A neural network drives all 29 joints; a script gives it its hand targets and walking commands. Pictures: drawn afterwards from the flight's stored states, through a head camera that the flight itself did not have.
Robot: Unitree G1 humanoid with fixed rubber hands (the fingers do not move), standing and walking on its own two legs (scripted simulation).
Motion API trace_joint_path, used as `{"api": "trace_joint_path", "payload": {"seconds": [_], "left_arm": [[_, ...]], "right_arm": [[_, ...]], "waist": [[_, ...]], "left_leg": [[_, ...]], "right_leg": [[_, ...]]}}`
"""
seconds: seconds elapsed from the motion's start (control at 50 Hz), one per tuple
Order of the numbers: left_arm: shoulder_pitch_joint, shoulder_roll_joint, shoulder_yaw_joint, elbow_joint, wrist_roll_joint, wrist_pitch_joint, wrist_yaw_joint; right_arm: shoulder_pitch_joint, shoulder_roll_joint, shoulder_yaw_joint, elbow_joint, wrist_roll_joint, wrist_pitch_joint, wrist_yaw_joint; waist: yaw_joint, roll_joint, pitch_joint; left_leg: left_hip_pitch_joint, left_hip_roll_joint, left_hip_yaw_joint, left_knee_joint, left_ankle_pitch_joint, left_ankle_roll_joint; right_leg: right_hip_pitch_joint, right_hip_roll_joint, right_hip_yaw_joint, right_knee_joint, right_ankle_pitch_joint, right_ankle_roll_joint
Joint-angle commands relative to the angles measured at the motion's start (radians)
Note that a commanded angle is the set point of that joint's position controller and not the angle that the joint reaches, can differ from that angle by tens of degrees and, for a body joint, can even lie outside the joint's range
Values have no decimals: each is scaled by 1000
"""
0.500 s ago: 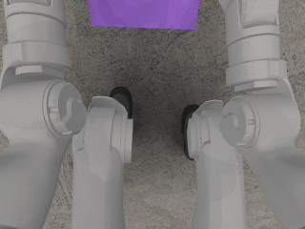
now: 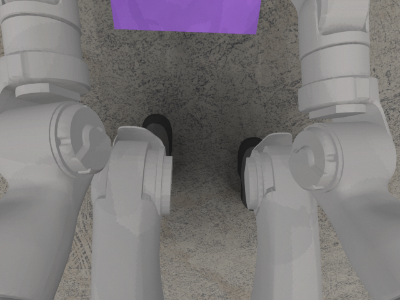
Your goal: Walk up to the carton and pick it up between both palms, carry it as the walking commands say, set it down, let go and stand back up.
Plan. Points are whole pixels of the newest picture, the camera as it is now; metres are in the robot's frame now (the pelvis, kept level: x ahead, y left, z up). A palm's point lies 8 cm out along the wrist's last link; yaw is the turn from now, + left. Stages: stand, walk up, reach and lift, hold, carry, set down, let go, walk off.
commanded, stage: set down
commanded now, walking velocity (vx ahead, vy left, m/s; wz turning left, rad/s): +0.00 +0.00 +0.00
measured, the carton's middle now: out of the picture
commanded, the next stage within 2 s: none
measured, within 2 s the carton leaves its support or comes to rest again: rests again in 0.76 s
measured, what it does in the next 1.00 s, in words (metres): stands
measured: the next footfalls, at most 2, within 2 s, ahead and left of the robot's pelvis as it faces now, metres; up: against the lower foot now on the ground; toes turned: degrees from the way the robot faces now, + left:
none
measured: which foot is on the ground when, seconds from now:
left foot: down 0.00-1.00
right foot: down 0.00-1.00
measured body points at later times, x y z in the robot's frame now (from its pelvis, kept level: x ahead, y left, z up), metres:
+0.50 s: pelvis +0.01 +0.00 +0.00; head +0.40 +0.04 +0.18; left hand +0.57 +0.23 -0.20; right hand +0.58 -0.06 -0.21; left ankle +0.11 +0.13 -0.36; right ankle +0.08 -0.13 -0.37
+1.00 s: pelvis +0.00 +0.00 -0.01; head +0.40 +0.04 +0.18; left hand +0.54 +0.25 -0.22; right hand +0.58 -0.06 -0.22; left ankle +0.11 +0.13 -0.37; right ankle +0.08 -0.13 -0.37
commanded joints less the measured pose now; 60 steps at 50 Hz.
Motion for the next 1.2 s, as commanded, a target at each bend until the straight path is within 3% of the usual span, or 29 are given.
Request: {"api": "trace_joint_path", "payload": {"seconds": [0.0,0.04,0.08,0.1,0.2,0.26,0.28,0.3,0.34,0.36,0.42,0.44,0.46,0.48,0.5,0.54,0.58,0.6,0.64,0.7,0.72,0.82,0.84,0.88,0.94,1.08,1.12,1.16,1.18], "left_arm": [[-93,-796,-242,222,-116,12,-190],[-95,-796,-248,213,-106,18,-188],[-60,-793,-240,237,-96,17,-190],[-92,-798,-245,220,-118,18,-192],[-92,-769,-246,223,-108,6,-186],[-59,-772,-243,247,-108,15,-183],[-75,-746,-228,221,-102,5,-185],[-81,-756,-235,219,-104,2,-182],[-42,-756,-227,258,-100,4,-181],[-61,-739,-244,244,-119,7,-183],[-73,-680,-198,223,-83,-6,-172],[-56,-689,-214,226,-97,-8,-169],[-89,-671,-226,224,-113,-5,-162],[-48,-688,-198,234,-86,-9,-161],[-60,-638,-198,219,-109,-11,-152],[-59,-587,-179,223,-75,-24,-137],[-66,-539,-170,231,-105,-36,-123],[-64,-489,-152,240,-76,-39,-107],[-72,-446,-158,220,-93,-56,-83],[-55,-244,-91,202,-59,-83,-25],[-61,-174,-94,220,-90,-103,-6],[-164,166,-89,184,-179,-187,120],[-180,178,-76,175,-207,-191,127],[-227,220,-128,165,-253,-196,140],[-238,269,-131,187,-283,-205,148],[-219,307,-158,209,-319,-195,139],[-227,353,-160,92,-351,-201,150],[-284,354,-208,-27,-404,-191,160],[-268,351,-215,-101,-413,-183,164]], "right_arm": [[-457,699,390,90,179,-39,225],[-439,704,354,120,171,-35,229],[-428,719,358,108,164,-37,236],[-433,681,361,113,159,-35,229],[-465,716,389,75,185,-47,228],[-412,694,353,124,165,-41,225],[-451,676,367,102,180,-44,226],[-441,706,379,102,186,-44,229],[-431,681,385,105,187,-46,221],[-409,668,359,114,171,-48,211],[-425,647,350,120,174,-45,212],[-421,638,358,115,178,-48,206],[-423,578,336,119,157,-55,202],[-444,613,352,88,181,-57,205],[-417,559,339,104,173,-56,193],[-394,547,317,141,164,-54,187],[-393,461,325,117,159,-66,171],[-413,444,312,125,172,-68,164],[-374,381,302,142,160,-79,136],[-352,156,244,100,150,-101,89],[-391,159,281,56,185,-111,73],[-362,-170,213,78,228,-150,-47],[-349,-189,216,92,219,-150,-66],[-322,-219,190,141,230,-142,-77],[-367,-213,240,111,287,-135,-79],[-375,-266,258,129,311,-123,-66],[-408,-265,290,4,330,-131,-80],[-442,-274,292,-91,355,-126,-95],[-445,-268,331,-128,381,-117,-102]], "waist": [[126,-120,-943],[112,-38,-901],[123,-53,-912],[87,-77,-931],[142,-76,-926],[102,-53,-922],[145,-65,-886],[145,-95,-915],[141,-79,-930],[96,-90,-934],[144,-82,-921],[139,-92,-960],[91,-76,-937],[170,-65,-964],[117,-114,-950],[151,-69,-939],[121,-104,-964],[151,-72,-942],[109,-67,-991],[126,-51,-1027],[146,-98,-1082],[95,8,-1212],[91,-24,-1198],[28,52,-1262],[94,47,-1258],[87,34,-1254],[99,-38,-1461],[74,-31,-1718],[113,-35,-1800]], "left_leg": [[776,-76,43,-47,523,67],[799,-70,52,-61,519,58],[804,-72,44,-63,510,63],[817,-72,42,-48,532,60],[833,-66,34,-36,571,66],[850,-60,28,-48,561,54],[811,-61,40,-43,556,56],[846,-70,26,-40,583,66],[873,-62,32,-22,596,66],[823,-64,37,-35,546,60],[836,-57,37,-32,571,63],[823,-61,42,-35,556,56],[853,-52,26,-45,556,47],[857,-60,43,-36,581,55],[841,-54,31,-39,574,56],[838,-52,51,-36,576,50],[878,-50,33,-31,597,49],[873,-46,40,-36,594,48],[927,-43,34,-29,621,38],[957,-33,35,-21,673,28],[948,-32,33,-18,680,40],[1051,-18,33,-4,795,5],[1048,-21,30,-3,807,6],[1102,-14,22,-1,803,-3],[1043,-9,34,7,801,4],[1021,3,34,7,768,5],[1012,-4,54,-10,814,13],[1167,-3,48,-5,902,18],[1168,-16,73,-26,921,18]], "right_leg": [[-6,15,-124,-148,233,-49],[-57,23,-122,-144,223,-57],[-66,26,-125,-142,203,-60],[-66,18,-128,-145,211,-56],[-62,23,-121,-134,222,-54],[-101,20,-132,-136,205,-52],[-90,13,-113,-142,201,-56],[-78,20,-124,-132,215,-52],[-91,17,-123,-139,192,-48],[-42,19,-133,-143,219,-46],[-74,16,-116,-134,218,-50],[-9,18,-124,-127,227,-43],[-56,17,-137,-129,220,-45],[-11,20,-112,-135,225,-49],[-2,12,-131,-135,235,-37],[-41,23,-117,-134,222,-39],[-43,13,-136,-137,223,-29],[-42,10,-118,-138,217,-36],[-33,8,-134,-130,224,-26],[-12,4,-118,-137,253,-17],[26,-1,-123,-129,279,-13],[38,-14,-123,-120,339,-6],[33,-19,-111,-148,353,-6],[11,-23,-127,-129,356,-14],[40,-34,-102,-127,393,-14],[21,-47,-105,-112,362,-19],[205,-44,-96,-121,484,-9],[307,-39,-109,-112,534,-12],[409,-33,-107,-119,587,-15]]}}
